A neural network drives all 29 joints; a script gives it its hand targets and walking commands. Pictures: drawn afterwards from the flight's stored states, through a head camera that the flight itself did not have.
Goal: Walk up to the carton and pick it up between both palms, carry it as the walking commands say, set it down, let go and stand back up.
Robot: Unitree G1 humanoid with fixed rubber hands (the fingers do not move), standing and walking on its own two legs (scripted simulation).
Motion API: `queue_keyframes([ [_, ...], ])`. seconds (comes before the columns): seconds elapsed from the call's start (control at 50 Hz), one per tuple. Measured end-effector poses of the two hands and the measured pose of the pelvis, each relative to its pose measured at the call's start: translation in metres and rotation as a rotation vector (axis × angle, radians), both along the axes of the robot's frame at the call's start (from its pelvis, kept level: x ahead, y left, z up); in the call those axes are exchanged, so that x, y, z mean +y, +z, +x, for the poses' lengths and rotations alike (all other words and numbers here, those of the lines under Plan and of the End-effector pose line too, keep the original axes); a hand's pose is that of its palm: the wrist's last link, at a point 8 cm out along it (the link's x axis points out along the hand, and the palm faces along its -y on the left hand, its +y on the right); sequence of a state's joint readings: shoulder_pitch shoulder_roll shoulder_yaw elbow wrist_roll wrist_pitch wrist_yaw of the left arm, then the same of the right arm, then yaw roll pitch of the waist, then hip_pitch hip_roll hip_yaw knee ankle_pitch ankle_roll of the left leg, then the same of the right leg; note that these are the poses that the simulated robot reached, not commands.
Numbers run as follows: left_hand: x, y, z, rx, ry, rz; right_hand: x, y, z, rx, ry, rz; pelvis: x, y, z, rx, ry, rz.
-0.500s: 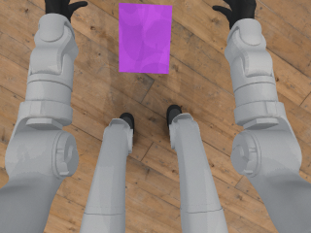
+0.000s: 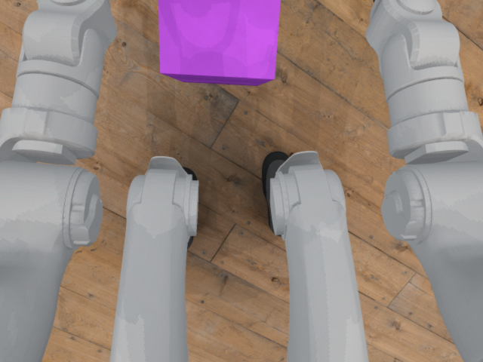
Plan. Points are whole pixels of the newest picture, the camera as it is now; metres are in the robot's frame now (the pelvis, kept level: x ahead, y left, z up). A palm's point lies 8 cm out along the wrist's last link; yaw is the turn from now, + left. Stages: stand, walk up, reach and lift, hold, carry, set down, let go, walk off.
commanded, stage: reach and lift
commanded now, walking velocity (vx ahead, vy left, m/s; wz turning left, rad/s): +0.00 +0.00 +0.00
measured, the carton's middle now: (221, 18) +0.54 +0.00 -0.34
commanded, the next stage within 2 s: none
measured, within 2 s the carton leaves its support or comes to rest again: neither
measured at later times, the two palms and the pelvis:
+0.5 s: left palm (126, 4) +0.56 +0.14 -0.29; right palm (353, 14) +0.53 -0.20 -0.29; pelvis +0.03 +0.00 -0.09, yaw +1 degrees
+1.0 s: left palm (127, 1) +0.56 +0.14 -0.29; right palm (347, 5) +0.55 -0.19 -0.28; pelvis +0.02 +0.00 -0.10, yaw +0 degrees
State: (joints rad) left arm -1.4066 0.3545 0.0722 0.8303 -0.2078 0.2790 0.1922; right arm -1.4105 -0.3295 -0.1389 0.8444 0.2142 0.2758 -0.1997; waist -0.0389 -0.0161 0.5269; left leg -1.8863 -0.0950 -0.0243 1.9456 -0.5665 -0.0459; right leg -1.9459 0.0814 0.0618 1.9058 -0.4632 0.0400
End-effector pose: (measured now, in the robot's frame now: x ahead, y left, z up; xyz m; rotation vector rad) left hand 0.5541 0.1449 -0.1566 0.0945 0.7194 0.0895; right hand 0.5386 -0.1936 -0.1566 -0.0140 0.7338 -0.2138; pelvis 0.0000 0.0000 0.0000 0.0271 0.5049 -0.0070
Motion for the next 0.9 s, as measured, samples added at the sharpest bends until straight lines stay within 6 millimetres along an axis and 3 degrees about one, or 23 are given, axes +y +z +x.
queue_keyframes([
  [0.12,-0.003,-0.021,0.012,-0.029,-0.006,-0.018,0.013,-0.031,0.007,-0.003,0.030,0.013,-0.001,-0.022,0.008,0.005,0.005,0.000],
  [0.24,-0.011,-0.057,0.013,-0.001,-0.027,-0.029,0.021,-0.065,0.009,0.006,0.033,0.031,0.000,-0.042,0.019,0.017,0.009,-0.004],
  [0.5,-0.001,-0.135,0.001,0.049,-0.033,-0.030,-0.010,-0.132,-0.004,0.058,0.032,-0.029,0.001,-0.091,0.031,0.027,0.030,-0.020],
  [0.62,0.011,-0.138,0.005,-0.005,-0.007,-0.052,-0.012,-0.129,-0.003,0.034,0.048,-0.033,0.000,-0.102,0.030,0.013,0.027,-0.031],
  [0.76,-0.001,-0.136,0.005,0.024,-0.076,-0.044,0.000,-0.125,0.011,0.014,0.044,0.009,0.004,-0.103,0.028,0.006,0.028,-0.046],
  [0.9,-0.002,-0.130,0.008,0.009,-0.040,-0.072,0.005,-0.123,0.012,0.019,0.055,-0.005,0.005,-0.102,0.025,0.006,0.030,-0.041],
])
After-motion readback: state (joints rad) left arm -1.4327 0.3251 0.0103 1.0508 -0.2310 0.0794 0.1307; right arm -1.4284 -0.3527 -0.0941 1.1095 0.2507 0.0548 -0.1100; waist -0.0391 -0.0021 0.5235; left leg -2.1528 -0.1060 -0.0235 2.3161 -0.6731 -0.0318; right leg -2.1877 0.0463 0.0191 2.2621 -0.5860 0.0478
